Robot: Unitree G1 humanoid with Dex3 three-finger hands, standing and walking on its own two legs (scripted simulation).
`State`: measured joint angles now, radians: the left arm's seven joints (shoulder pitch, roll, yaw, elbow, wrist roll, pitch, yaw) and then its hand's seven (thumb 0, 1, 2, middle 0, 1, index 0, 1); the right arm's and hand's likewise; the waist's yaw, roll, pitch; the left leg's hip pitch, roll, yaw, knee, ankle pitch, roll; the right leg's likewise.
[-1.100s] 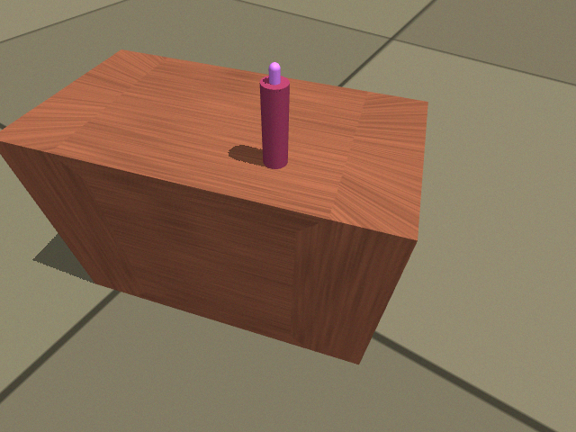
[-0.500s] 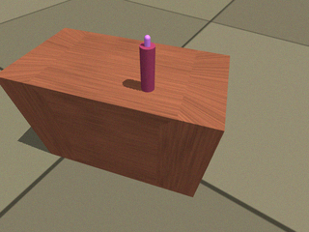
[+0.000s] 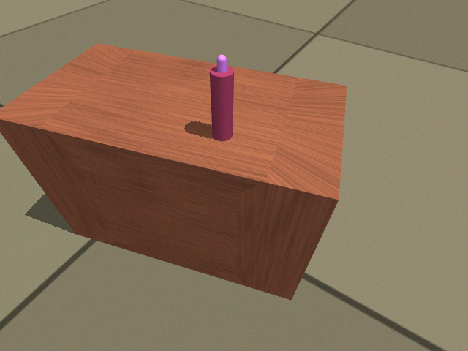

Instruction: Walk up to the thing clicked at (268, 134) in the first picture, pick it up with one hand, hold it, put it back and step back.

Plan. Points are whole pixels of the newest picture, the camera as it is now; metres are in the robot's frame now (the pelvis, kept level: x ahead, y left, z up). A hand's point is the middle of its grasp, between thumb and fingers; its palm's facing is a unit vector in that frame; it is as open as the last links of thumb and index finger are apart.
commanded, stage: stand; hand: left
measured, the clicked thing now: (222, 99) +0.73 +0.04 +0.04
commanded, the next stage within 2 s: walk up in 0.02 s
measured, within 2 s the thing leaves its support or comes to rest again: neither
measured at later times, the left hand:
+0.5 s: hand out of the picture +0.15 +0.20 -0.15, palm faces -0.13 -0.91 -0.40, open 7.4 cm
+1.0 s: hand (149, 257) +0.38 +0.21 -0.17, palm faces -0.29 -0.87 -0.40, open 7.4 cm
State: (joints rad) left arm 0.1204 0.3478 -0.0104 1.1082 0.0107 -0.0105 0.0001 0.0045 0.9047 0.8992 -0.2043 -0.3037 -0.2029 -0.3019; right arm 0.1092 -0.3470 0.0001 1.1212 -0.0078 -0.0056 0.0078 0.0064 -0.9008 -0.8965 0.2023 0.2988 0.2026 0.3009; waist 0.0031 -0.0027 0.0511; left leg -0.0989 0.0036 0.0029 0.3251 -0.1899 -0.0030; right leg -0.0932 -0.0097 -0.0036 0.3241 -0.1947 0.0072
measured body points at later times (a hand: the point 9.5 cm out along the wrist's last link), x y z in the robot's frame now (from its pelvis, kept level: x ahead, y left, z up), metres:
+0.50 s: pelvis +0.09 -0.07 -0.02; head +0.10 -0.10 +0.43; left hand +0.15 +0.24 -0.12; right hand +0.11 -0.41 -0.14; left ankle +0.11 +0.05 -0.69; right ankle +0.10 -0.19 -0.75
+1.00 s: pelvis +0.21 -0.03 -0.03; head +0.27 -0.03 +0.42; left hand +0.39 +0.25 -0.15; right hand +0.24 -0.35 -0.14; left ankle +0.29 +0.07 -0.75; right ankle +0.16 -0.16 -0.73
